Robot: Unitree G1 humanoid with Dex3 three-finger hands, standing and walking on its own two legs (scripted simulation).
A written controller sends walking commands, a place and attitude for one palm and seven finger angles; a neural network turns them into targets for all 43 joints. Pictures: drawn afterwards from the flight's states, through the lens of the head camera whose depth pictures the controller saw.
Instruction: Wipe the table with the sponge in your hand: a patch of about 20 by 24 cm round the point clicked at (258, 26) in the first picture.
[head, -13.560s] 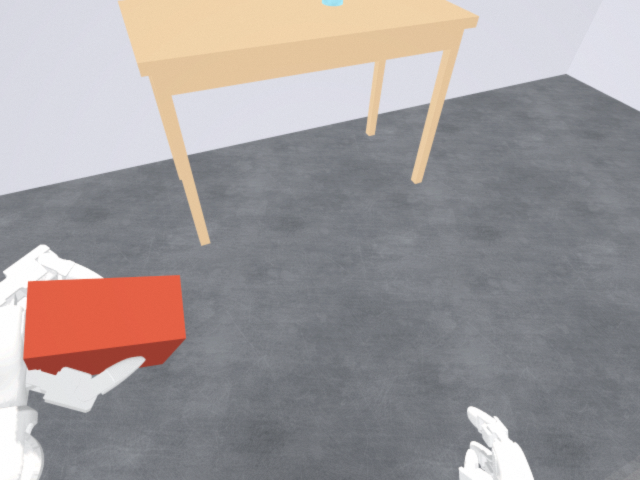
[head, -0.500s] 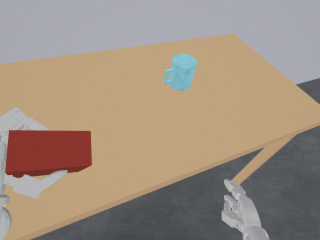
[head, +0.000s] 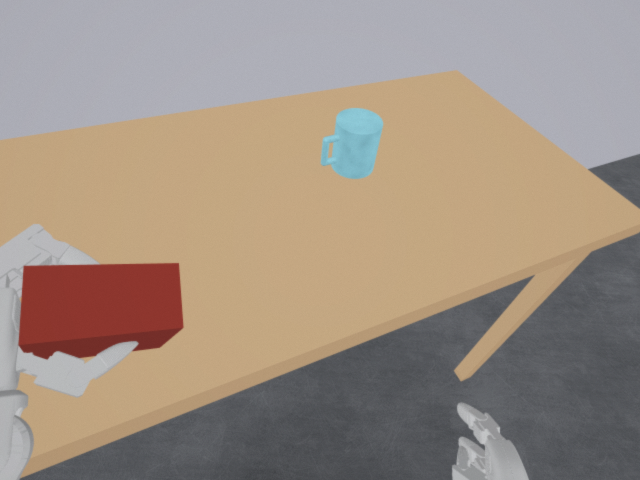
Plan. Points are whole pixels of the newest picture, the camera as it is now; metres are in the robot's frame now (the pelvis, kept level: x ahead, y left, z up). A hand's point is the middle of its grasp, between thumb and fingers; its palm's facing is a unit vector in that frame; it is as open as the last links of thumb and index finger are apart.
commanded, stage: come to a stop and stand still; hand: left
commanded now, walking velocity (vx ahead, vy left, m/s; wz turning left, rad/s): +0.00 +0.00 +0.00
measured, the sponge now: (126, 312) +0.23 +0.22 +0.14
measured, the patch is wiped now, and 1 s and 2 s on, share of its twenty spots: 0.00 0.00 0.00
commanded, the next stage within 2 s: look again from close up in 0.38 s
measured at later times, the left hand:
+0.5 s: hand (101, 315) +0.22 +0.23 +0.16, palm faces +0.38 -0.85 -0.37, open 9.9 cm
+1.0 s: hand (43, 235) +0.26 +0.27 +0.21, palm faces +0.48 -0.77 -0.42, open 9.9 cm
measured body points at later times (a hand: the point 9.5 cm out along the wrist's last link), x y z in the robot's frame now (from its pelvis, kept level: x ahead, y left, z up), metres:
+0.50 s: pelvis +0.00 -0.02 +0.00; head +0.02 +0.00 +0.45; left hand +0.19 +0.27 +0.18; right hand +0.18 -0.25 -0.07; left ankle -0.02 +0.08 -0.74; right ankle +0.07 -0.16 -0.74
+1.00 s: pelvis +0.01 -0.02 +0.00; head +0.01 -0.02 +0.45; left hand +0.23 +0.31 +0.23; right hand +0.20 -0.23 -0.08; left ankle -0.02 +0.08 -0.74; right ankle +0.07 -0.16 -0.74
